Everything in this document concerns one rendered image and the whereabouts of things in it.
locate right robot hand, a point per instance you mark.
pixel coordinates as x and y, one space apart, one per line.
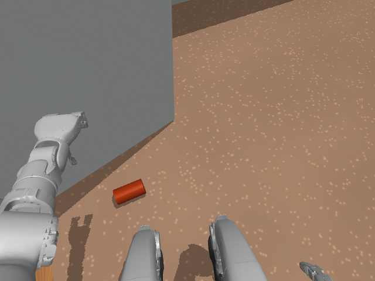
314 272

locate left robot arm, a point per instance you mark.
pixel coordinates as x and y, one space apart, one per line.
28 228

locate can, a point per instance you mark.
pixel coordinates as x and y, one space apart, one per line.
129 191

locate left robot hand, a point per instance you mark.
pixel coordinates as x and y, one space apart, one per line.
65 127

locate right robot foot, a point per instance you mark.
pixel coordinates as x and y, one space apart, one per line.
217 276

